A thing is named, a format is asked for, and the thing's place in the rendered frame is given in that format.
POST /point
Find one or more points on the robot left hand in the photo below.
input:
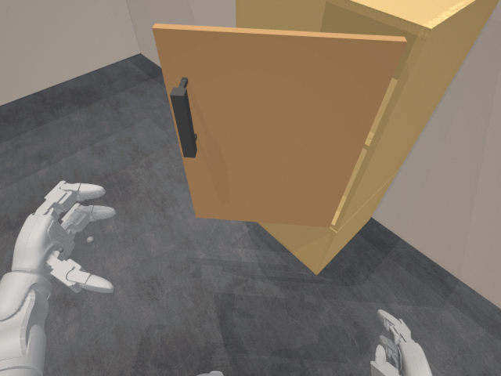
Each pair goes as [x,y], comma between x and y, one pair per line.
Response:
[35,248]

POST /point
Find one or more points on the cupboard door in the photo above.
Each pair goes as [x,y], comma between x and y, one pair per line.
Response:
[281,117]

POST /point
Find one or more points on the robot right hand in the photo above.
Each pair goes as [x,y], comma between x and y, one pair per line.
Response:
[407,359]

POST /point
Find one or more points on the handle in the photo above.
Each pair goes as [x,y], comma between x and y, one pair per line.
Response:
[180,103]

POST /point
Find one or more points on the robot left forearm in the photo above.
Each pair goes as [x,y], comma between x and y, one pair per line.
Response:
[24,306]

